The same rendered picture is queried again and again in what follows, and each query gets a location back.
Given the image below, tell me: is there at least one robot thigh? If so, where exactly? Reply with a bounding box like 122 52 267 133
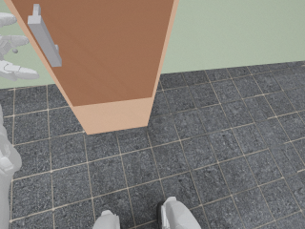
161 200 201 229
92 214 120 229

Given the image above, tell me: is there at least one handle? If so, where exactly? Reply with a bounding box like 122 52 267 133
28 4 62 67

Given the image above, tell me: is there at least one right robot thigh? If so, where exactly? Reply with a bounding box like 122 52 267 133
161 200 201 229

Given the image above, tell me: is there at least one left robot hand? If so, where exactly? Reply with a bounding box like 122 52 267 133
0 12 40 81

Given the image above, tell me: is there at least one cupboard door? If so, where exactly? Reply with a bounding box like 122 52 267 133
11 0 174 107

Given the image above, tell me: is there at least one left robot thigh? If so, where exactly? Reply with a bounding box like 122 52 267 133
92 214 120 229

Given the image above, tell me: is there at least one left robot upper arm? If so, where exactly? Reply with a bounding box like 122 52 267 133
0 135 22 229

